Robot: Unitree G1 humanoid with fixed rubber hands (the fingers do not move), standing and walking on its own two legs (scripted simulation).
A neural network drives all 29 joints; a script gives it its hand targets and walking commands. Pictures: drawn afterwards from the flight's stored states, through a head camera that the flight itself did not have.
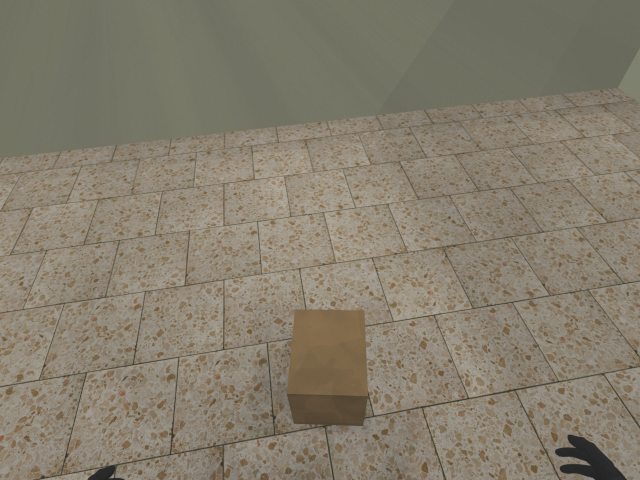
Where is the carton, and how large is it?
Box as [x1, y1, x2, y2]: [287, 309, 367, 425]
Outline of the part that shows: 295,309 287,386 287,396 294,423 362,425 367,398 363,311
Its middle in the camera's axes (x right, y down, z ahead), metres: +0.02 +0.39 +1.16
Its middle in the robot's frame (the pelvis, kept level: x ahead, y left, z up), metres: +0.56 +0.02 -0.65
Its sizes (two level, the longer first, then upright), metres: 0.249 0.206 0.237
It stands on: the floor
